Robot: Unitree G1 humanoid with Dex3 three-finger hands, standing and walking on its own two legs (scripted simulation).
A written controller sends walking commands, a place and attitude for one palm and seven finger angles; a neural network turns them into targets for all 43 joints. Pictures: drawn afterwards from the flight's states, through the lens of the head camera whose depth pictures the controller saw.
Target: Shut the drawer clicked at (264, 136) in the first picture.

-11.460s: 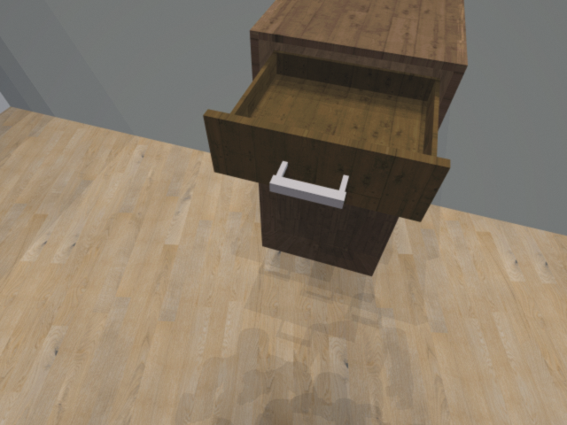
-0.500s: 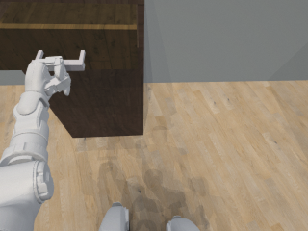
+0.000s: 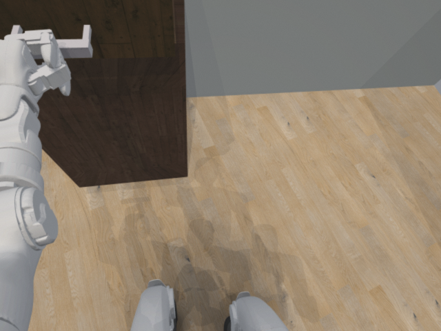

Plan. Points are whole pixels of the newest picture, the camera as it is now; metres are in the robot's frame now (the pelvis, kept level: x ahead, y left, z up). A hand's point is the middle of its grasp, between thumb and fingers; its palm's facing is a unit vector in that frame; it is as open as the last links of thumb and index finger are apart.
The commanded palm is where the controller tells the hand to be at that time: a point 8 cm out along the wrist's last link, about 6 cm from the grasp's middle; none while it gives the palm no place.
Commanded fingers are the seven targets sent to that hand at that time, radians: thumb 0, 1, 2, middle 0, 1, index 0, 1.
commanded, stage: push the drawer shut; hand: left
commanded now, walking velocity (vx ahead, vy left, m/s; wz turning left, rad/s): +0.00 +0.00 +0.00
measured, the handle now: (51, 40) +0.61 +0.25 +0.11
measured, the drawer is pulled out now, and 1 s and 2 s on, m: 0.05 0.00 0.00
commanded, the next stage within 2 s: pull the fist back off the drawer in 0.62 s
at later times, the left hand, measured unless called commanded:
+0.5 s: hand (62, 46) +0.58 +0.23 +0.11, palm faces +0.06 -1.00 -0.03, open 3.2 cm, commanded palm +0.60 +0.25 +0.11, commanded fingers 0.00 0.90 0.90 -1.40 -1.60 -1.40 -1.60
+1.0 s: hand (58, 47) +0.58 +0.24 +0.11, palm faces +0.04 -1.00 -0.03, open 3.1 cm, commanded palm +0.59 +0.24 +0.11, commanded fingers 0.00 0.90 0.90 -1.40 -1.60 -1.40 -1.60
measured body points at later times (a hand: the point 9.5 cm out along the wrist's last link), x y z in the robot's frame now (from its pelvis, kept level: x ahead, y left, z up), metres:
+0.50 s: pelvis +0.00 +0.01 -0.01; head +0.17 +0.05 +0.41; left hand +0.57 +0.28 +0.12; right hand -0.05 -0.24 -0.10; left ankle +0.08 +0.12 -0.66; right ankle -0.02 -0.12 -0.66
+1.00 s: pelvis -0.01 +0.02 -0.02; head +0.16 +0.06 +0.39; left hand +0.57 +0.29 +0.12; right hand -0.07 -0.24 -0.10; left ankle +0.08 +0.12 -0.66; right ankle -0.02 -0.12 -0.66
